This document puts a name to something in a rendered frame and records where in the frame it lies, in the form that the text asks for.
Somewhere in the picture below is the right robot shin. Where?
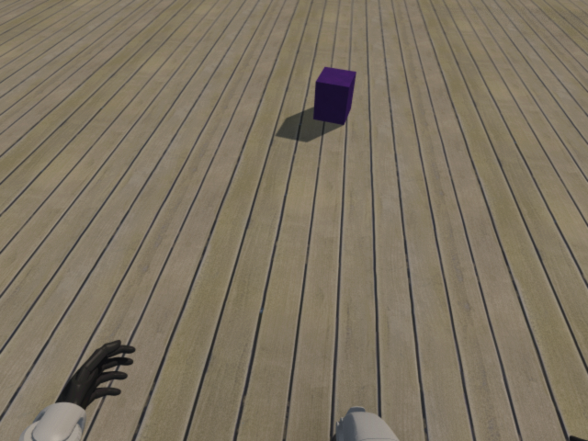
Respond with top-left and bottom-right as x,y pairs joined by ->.
346,406 -> 366,415

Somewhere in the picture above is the carton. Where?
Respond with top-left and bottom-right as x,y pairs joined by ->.
313,67 -> 356,125

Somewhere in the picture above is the robot left forearm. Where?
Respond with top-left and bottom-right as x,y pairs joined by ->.
18,402 -> 86,441

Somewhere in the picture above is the robot right thigh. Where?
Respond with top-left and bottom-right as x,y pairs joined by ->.
335,412 -> 400,441

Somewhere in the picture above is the robot left hand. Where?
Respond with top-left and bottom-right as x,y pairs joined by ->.
55,340 -> 136,410

